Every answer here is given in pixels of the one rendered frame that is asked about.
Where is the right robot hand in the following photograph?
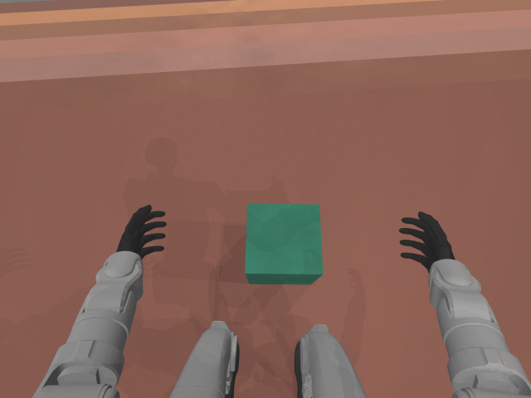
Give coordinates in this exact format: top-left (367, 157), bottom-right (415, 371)
top-left (399, 211), bottom-right (455, 273)

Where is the right robot foot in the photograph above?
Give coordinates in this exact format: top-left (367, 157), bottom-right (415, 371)
top-left (295, 341), bottom-right (312, 398)

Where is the left robot hand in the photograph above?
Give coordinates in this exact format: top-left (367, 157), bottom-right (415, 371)
top-left (116, 205), bottom-right (167, 259)

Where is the left robot forearm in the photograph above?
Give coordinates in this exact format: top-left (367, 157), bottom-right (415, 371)
top-left (32, 251), bottom-right (144, 398)

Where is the carton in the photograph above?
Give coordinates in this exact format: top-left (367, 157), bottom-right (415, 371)
top-left (245, 204), bottom-right (323, 284)

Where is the left robot thigh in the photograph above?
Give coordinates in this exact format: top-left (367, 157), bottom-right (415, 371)
top-left (169, 328), bottom-right (238, 398)

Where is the right robot forearm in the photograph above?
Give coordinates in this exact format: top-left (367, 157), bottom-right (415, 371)
top-left (428, 259), bottom-right (531, 396)

